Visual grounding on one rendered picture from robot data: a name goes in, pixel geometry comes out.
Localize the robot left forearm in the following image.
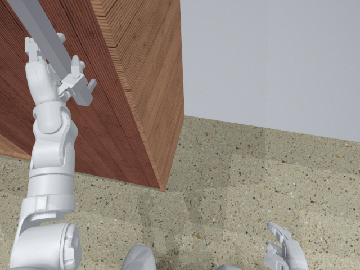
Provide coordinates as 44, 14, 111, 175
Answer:
10, 101, 78, 268

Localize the robot left hand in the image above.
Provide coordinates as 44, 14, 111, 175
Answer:
25, 33, 88, 106

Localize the robot right hand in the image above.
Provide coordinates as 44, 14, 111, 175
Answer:
264, 222, 309, 270

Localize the handle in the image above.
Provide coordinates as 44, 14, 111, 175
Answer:
7, 0, 97, 106

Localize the wardrobe door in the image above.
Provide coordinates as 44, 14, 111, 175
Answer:
0, 0, 160, 189
0, 135, 28, 155

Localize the robot left thigh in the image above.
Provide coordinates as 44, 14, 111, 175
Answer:
120, 244, 156, 270

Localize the left robot upper arm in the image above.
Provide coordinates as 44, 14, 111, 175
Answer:
6, 222, 82, 270

